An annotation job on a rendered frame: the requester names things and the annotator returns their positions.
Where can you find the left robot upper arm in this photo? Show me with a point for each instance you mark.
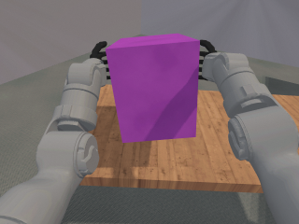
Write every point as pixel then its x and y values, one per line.
pixel 63 159

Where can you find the table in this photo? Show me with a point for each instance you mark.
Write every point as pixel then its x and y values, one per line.
pixel 204 162

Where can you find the right robot forearm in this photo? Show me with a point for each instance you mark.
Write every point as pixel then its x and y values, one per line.
pixel 239 87

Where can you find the right robot hand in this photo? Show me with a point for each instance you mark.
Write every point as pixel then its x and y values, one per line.
pixel 210 49

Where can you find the left robot forearm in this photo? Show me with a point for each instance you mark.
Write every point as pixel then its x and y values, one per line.
pixel 77 109

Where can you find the left robot hand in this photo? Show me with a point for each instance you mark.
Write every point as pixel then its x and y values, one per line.
pixel 98 55

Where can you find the carton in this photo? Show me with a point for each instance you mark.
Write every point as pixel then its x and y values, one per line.
pixel 154 80

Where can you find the right robot upper arm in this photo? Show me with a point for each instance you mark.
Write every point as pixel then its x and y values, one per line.
pixel 267 139

